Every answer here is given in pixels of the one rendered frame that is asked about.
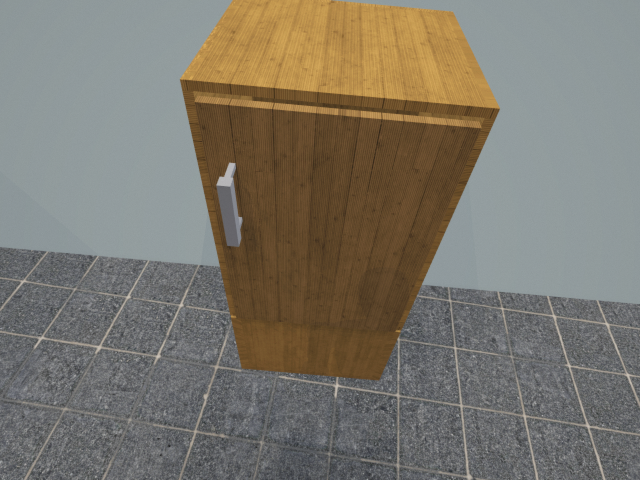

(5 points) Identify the handle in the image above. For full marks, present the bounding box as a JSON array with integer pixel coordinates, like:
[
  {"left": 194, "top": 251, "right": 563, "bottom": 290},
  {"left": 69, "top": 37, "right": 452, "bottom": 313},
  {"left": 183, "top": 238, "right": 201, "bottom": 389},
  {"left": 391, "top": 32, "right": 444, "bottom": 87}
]
[{"left": 216, "top": 163, "right": 243, "bottom": 247}]

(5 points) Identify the cupboard door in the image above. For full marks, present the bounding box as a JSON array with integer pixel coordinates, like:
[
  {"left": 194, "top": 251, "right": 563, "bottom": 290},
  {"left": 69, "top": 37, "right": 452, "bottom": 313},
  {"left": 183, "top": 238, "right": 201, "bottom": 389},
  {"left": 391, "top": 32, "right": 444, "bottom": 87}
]
[{"left": 194, "top": 96, "right": 482, "bottom": 332}]

